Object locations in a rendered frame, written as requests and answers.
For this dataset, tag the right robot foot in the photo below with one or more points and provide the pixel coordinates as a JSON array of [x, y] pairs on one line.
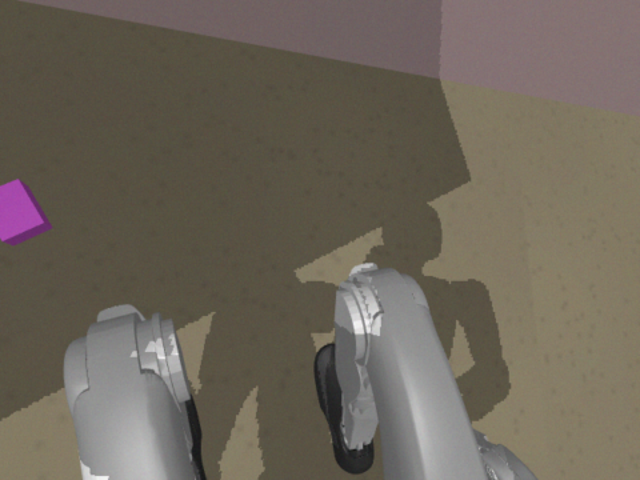
[[330, 399]]

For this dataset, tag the small box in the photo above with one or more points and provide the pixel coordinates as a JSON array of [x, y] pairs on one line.
[[21, 217]]

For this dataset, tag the right robot hand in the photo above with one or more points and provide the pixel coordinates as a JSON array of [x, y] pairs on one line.
[[500, 463]]

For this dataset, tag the left robot foot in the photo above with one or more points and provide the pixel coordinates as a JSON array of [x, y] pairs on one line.
[[196, 437]]

